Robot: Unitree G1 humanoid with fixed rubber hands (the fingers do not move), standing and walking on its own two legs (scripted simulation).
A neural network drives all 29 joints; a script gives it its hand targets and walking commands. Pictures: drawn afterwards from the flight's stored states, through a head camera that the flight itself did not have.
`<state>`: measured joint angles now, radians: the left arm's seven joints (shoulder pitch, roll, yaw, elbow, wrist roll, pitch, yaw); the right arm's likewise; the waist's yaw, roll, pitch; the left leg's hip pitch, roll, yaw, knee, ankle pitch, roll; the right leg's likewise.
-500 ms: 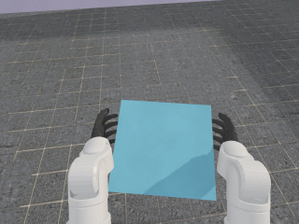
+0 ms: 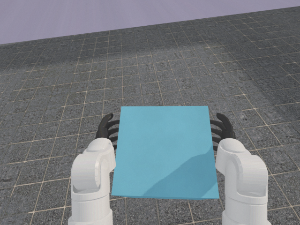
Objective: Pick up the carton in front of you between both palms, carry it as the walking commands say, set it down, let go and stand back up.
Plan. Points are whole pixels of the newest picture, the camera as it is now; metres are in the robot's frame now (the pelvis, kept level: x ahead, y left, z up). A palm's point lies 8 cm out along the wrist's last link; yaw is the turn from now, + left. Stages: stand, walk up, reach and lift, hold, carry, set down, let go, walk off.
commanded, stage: carry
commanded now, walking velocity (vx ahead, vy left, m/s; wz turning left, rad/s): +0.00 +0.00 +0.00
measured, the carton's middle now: (164, 158) +0.30 -0.01 +0.02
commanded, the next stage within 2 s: none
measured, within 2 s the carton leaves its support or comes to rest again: neither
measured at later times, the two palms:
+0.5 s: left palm (101, 136) +0.34 +0.16 +0.08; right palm (204, 131) +0.34 -0.12 +0.08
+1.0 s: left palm (97, 150) +0.33 +0.18 +0.03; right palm (199, 144) +0.33 -0.11 +0.03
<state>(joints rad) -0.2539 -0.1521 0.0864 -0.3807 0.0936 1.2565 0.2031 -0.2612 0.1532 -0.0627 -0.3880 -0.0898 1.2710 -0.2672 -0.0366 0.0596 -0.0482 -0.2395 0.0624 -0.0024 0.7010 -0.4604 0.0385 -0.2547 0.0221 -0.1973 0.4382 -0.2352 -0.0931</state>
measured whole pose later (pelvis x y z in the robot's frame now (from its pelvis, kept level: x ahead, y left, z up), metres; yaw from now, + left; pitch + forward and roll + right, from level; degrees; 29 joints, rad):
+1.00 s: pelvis +0.03 +0.03 +0.00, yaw +0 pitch +1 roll +0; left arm -0.27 -0.15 0.22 0.28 0.28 0.66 0.01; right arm -0.28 0.16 -0.19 0.29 -0.28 0.68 -0.04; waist 0.01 0.01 -0.08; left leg -0.22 0.02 0.10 0.53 -0.34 0.02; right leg -0.25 -0.03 -0.16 0.53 -0.30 -0.03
